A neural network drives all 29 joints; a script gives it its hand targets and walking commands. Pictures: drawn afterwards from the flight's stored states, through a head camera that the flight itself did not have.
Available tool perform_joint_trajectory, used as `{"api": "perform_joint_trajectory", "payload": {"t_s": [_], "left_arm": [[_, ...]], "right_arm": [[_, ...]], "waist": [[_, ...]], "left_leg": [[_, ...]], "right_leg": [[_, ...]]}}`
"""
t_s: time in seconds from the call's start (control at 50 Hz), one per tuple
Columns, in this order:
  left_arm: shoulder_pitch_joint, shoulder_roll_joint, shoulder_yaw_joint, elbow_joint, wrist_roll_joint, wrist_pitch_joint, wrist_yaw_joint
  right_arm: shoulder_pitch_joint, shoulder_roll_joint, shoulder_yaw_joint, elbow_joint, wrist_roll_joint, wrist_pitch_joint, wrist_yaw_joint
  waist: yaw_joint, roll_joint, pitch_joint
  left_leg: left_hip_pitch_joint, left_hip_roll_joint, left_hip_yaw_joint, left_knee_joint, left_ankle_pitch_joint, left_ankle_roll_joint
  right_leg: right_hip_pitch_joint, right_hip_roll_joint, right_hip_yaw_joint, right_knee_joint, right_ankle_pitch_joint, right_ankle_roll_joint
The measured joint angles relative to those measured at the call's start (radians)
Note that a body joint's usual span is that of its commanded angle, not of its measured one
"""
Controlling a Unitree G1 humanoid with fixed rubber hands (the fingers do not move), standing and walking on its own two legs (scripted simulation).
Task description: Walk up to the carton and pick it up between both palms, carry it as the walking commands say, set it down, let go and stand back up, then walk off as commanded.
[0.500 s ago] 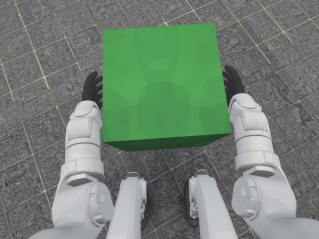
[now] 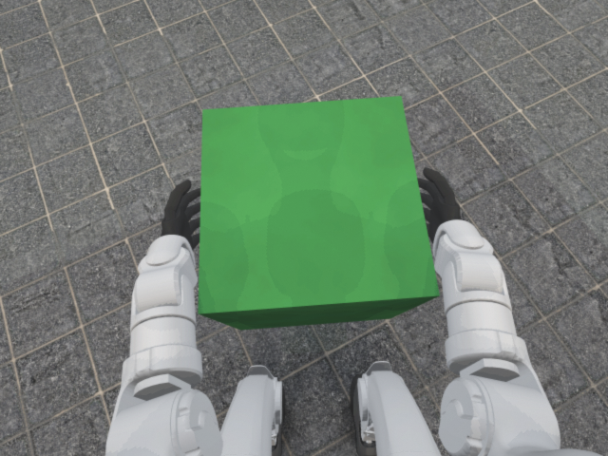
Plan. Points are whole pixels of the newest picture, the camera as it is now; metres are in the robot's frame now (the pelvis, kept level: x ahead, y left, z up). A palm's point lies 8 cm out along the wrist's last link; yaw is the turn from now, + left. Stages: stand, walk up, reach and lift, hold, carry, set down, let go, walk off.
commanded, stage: reach and lift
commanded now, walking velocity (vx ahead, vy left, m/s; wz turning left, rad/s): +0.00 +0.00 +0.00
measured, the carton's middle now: (309, 229) +0.42 +0.01 -0.11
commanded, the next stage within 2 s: none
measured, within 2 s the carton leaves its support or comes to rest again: neither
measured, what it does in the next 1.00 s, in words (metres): rises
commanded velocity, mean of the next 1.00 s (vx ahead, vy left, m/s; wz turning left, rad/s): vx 0.00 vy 0.00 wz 0.00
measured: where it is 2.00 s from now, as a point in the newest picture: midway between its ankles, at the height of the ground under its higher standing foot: (318, 434)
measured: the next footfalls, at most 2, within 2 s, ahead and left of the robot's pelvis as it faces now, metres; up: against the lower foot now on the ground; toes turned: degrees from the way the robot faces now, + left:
none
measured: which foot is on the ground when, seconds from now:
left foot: down 0.00-1.00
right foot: down 0.00-1.00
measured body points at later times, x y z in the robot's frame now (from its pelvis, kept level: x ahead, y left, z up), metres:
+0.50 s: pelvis +0.02 +0.00 +0.06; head +0.15 -0.01 +0.50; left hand +0.38 +0.19 +0.03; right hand +0.39 -0.17 +0.02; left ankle +0.06 +0.13 -0.64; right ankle +0.06 -0.12 -0.64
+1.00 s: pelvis +0.04 +0.00 +0.10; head +0.08 +0.00 +0.55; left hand +0.36 +0.19 +0.09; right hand +0.37 -0.17 +0.09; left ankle +0.06 +0.13 -0.64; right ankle +0.06 -0.12 -0.64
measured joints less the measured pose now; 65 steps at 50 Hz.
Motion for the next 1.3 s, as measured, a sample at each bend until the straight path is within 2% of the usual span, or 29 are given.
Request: {"api": "perform_joint_trajectory", "payload": {"t_s": [0.46,0.78,1.06,1.3], "left_arm": [[0.139,-0.045,-0.003,-0.067,0.042,0.013,-0.035],[0.238,-0.058,-0.047,-0.117,0.048,0.045,-0.038],[0.307,-0.053,-0.099,-0.156,0.044,0.114,-0.032],[0.37,-0.051,-0.147,-0.255,0.026,0.208,-0.027]], "right_arm": [[0.132,0.042,0.01,-0.062,-0.049,0.016,0.034],[0.234,0.052,0.043,-0.116,-0.05,0.047,0.046],[0.31,0.054,0.08,-0.164,-0.039,0.116,0.039],[0.374,0.048,0.129,-0.258,-0.016,0.205,0.034]], "waist": [[0.007,0.009,0.079],[0.009,0.014,0.142],[-0.005,0.011,0.183],[-0.002,0.012,0.213]], "left_leg": [[0.398,0.004,0.006,-0.32,0.096,0.004],[0.687,0.004,0.005,-0.51,0.15,0.006],[0.952,0.002,-0.004,-0.656,0.186,0.007],[1.131,0.003,-0.004,-0.736,0.201,0.006]], "right_leg": [[0.398,0.002,0.004,-0.321,0.097,0.002],[0.689,0.001,0.004,-0.513,0.151,0.003],[0.96,-0.003,-0.006,-0.664,0.186,0.003],[1.139,-0.002,-0.007,-0.744,0.2,0.002]]}}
